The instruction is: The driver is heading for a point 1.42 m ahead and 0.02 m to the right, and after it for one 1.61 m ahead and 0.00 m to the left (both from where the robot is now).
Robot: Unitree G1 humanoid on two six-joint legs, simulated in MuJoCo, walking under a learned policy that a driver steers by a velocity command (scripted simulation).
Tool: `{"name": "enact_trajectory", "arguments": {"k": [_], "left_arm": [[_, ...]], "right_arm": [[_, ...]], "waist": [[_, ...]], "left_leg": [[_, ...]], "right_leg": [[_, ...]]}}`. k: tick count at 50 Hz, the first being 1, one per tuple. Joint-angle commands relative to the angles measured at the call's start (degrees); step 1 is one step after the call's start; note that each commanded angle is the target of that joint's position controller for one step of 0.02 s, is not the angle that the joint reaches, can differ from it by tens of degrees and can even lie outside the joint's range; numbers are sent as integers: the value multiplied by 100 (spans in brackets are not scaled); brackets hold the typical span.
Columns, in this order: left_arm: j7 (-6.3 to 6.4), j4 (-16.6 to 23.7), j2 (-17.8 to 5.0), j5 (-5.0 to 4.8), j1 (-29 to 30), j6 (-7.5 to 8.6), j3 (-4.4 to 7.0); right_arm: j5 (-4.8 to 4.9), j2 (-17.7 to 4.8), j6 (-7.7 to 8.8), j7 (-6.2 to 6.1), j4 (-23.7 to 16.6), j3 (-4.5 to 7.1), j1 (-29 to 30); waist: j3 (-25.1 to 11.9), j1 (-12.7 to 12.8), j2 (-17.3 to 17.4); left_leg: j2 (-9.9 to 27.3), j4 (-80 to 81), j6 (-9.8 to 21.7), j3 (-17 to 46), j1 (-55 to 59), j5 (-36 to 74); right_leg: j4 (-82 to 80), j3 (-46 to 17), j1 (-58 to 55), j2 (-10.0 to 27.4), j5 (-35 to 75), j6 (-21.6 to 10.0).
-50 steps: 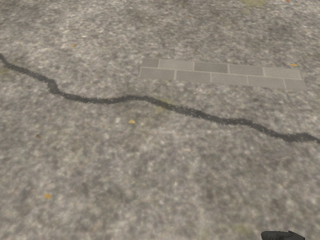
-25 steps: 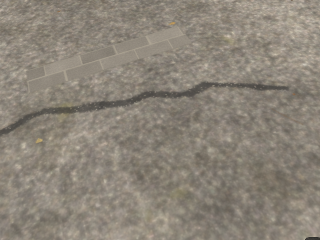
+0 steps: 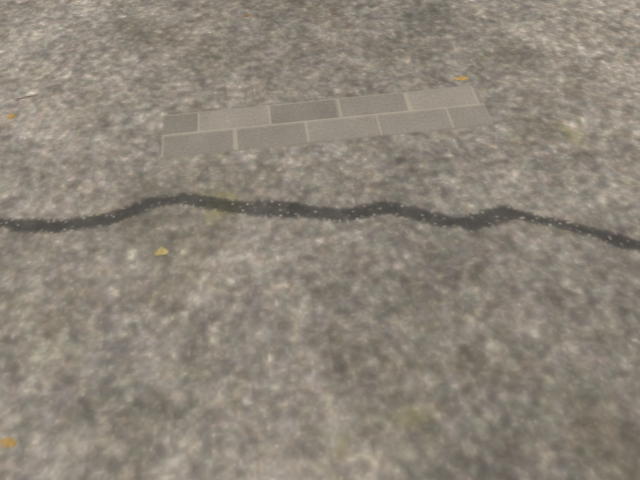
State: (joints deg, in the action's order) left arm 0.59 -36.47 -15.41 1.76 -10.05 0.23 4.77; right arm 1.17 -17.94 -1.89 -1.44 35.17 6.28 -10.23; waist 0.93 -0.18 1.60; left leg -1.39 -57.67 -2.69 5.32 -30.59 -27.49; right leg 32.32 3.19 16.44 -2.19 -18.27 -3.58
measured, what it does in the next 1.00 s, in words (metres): walks ahead: left foot, then right foot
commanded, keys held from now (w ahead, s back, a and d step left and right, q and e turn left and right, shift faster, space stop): q+shift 0.10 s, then shift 0.20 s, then e+shift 0.12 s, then w+e+shift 0.44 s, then w+shift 0.12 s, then w+q+shift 0.02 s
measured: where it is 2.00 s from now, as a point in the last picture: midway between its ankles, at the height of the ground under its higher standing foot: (432, 330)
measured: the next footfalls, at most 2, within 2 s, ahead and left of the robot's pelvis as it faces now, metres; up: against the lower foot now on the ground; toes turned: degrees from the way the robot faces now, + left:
left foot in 0.30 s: +0.03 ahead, +0.17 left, +0.00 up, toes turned +15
right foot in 0.92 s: +0.27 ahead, -0.15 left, +0.00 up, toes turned -19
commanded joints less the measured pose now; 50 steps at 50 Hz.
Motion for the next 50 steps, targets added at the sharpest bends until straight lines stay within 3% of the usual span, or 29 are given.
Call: {"name": "enact_trajectory", "arguments": {"k": [1, 3, 7, 11, 13, 14, 15, 16, 17, 18, 20, 21, 22, 23, 24, 26, 29, 32, 33, 35, 37, 42, 44, 45, 46, 47, 48, 49, 50], "left_arm": [[74, 512, -575, -76, 643, 154, 105], [155, 371, -632, -33, 366, 75, 103], [253, 210, -998, 5, -87, -46, 222], [176, 114, -1188, -152, -61, -54, 276], [157, 43, -1136, -285, 14, -44, 248], [145, -86, -966, -304, -199, -21, 190], [114, -100, -703, -139, -363, 38, 87], [14, 159, -117, 193, -196, 115, -201], [32, -7, -494, -30, -169, 76, -70], [44, -116, -706, -253, -103, -16, -17], [126, -289, -694, -236, -168, -168, 21], [151, -303, -766, -214, -313, -214, 64], [142, -337, -876, -230, -506, -209, 107], [113, -297, -907, -295, -486, -183, 132], [107, -202, -872, -343, -337, -161, 140], [113, -71, -773, -361, -130, -95, 157], [26, -72, -697, -371, -198, 6, 193], [-62, 67, -512, -386, -154, 22, 148], [-352, 34, -505, 205, 61, -173, 133], [-593, 143, -389, 68, 213, -246, 90], [-665, 344, -418, 26, 503, -257, 70], [-694, 373, -535, -52, 807, -264, 26], [-595, 356, -648, 46, 602, -261, 28], [-513, 57, -773, -10, -193, -220, 97], [-409, -439, -827, -79, -1616, -111, 191], [-295, -860, -1330, -34, -2647, -33, 320], [-200, -600, -2025, -97, -1988, -12, 383], [-178, -277, -1895, -66, -1573, 25, 356], [-140, -405, -1699, 27, -1643, 56, 299]], "right_arm": [[15, -468, -41, 70, -360, 137, -34], [27, -248, -49, 121, -478, 27, 259], [-17, -29, -28, 188, -758, -154, 799], [3, -152, -36, 234, -698, -143, 657], [3, -175, -49, 259, -605, -108, 381], [-9, -329, -43, 231, -520, -49, 137], [-37, -732, -30, 155, -528, 71, -169], [-229, -947, 26, 56, -709, -11, -180], [-394, -392, 129, 112, -584, -182, -291], [-410, -121, 215, 186, -486, -275, -30], [-338, -78, 299, 193, -399, -267, 494], [-317, -276, 300, 156, -358, -207, 705], [-281, -583, 276, 96, -291, -73, 395], [-214, -637, 279, 49, -217, -18, 109], [-162, -539, 328, 15, -159, -37, -13], [-166, -382, 492, -27, -9, -61, -233], [-233, -195, 683, -19, 72, -31, -311], [-186, -341, 747, -7, 168, 72, -363], [-393, -418, 696, 72, 343, 14, -704], [-409, -521, 714, 111, 388, 47, -713], [-371, -669, 791, 33, 472, 78, -632], [-438, -858, 671, 59, 613, 111, -591], [-380, -1020, 576, 102, 774, 141, -797], [-336, -1074, 503, 126, 796, 123, -794], [-295, -1019, 418, 177, 782, 57, -618], [-404, -500, 435, 237, 630, -148, -484], [-364, 69, 567, 310, 50, -272, -408], [-405, -372, 624, 298, -137, -244, 211], [-310, -474, 651, 288, -83, -242, 282]], "waist": [[-368, -152, -534], [-295, 49, -711], [-519, 366, -754], [-676, 284, -1016], [-736, 70, -1075], [-827, -17, -871], [-1173, -77, -99], [-1461, 26, 1550], [-1987, -282, 1174], [-1481, -195, 814], [-821, 3, 623], [-625, 150, 625], [-734, 68, 674], [-681, -84, 681], [-471, -153, 782], [-148, -178, 687], [-53, -146, 473], [85, -83, 393], [190, -123, -106], [340, -98, 409], [500, -20, 433], [645, 2, 489], [521, 107, 356], [225, 452, 330], [-449, 1194, 6], [-664, 1520, -1252], [-831, 812, -2938], [-788, 923, -1680], [-559, 814, -1000]], "left_leg": [[527, -1533, -227, -10, -1200, 334], [569, -1179, -319, -292, -1238, 701], [609, 100, -352, -606, -746, 498], [268, 1361, -135, -935, 289, 428], [91, 2633, 125, -1021, 1021, 1091], [-14, 3386, 324, -950, 1857, 1755], [598, 3416, 574, -99, 3200, 3589], [2282, 2976, 1406, 1684, 4324, 6682], [2731, 3179, 2255, 1629, 3479, 6111], [2219, 3344, 2079, 1069, 3032, 5249], [1761, 3555, 1583, 419, 2307, 4045], [1697, 3623, 1563, 174, 1827, 4199], [1714, 3980, 1585, 155, 1940, 2804], [1839, 4387, 1576, 391, 2125, 783], [1983, 4746, 1494, 722, 2246, -545], [2170, 5083, 1337, 997, 2628, -1292], [2015, 5155, 1139, 301, 3154, -857], [2113, 5288, 1147, -210, 3011, -664], [2149, 5416, 1101, -511, 2746, -702], [2191, 5458, 997, -858, 2636, -715], [2386, 5633, 909, -1075, 2682, -880], [2203, 5486, 703, -1998, 3014, -518], [2305, 4755, 725, -2289, 3086, 1174], [2168, 3587, 753, -2500, 2940, 2948], [1881, 1624, 752, -2750, 2328, 4551], [1458, -591, 576, -2608, 752, 2697], [384, -2254, 239, -1568, -1462, -389], [450, -2764, 251, -575, -2043, 10], [656, -2927, 373, -588, -2275, 528]], "right_leg": [[-1122, -1419, -1035, 1940, 3242, -923], [-1180, -784, -1150, 1682, 3382, -856], [-1122, -360, -1366, 1851, 3379, -989], [-914, -199, -1139, 1967, 3384, -926], [-479, -71, -1058, 1901, 3034, -661], [-44, 146, -676, 1734, 2680, -363], [865, 529, 292, 1392, 1657, 142], [2403, 513, 1979, 850, -2172, 666], [2887, -336, 1759, 895, -2226, 836], [2954, -508, 1603, 965, -1985, 873], [2777, -665, 1458, 902, -1415, 916], [2940, -639, 1184, 769, -1051, 967], [3310, -357, 1384, 631, -781, 962], [3565, -357, 1804, 709, -489, 904], [3673, -445, 2321, 811, -232, 840], [3789, -695, 3112, 934, 187, 715], [3698, -743, 3587, 1041, 543, 657], [3528, -674, 3570, 1190, 658, 722], [3387, -339, 3364, 956, 645, 664], [3085, -334, 3313, 1054, 852, 534], [2613, -382, 3265, 1184, 990, 360], [1494, 316, 2383, 1064, 338, -216], [1241, 728, 1590, 699, -173, -479], [1140, 866, 668, 274, -507, -609], [717, 838, -1020, -211, -248, -738], [32, -323, -2331, 265, -1280, -673], [-1703, -3713, -2870, 1418, -3467, -1025], [-2311, -4442, -2752, 1823, -2817, -975], [-1973, -3818, -2681, 2015, -1768, -928]]}}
